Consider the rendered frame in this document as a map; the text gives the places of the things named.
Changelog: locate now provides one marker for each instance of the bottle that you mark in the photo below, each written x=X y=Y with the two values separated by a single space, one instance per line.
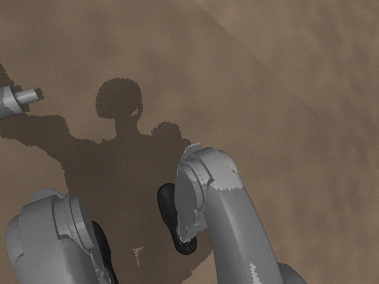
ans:
x=11 y=102

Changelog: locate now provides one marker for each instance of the left robot foot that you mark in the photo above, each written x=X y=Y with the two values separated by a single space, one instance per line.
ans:
x=105 y=251

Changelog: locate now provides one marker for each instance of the right robot hand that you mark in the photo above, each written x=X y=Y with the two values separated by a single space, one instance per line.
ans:
x=289 y=275

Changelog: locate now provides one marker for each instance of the right robot foot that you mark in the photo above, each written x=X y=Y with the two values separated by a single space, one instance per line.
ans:
x=169 y=215

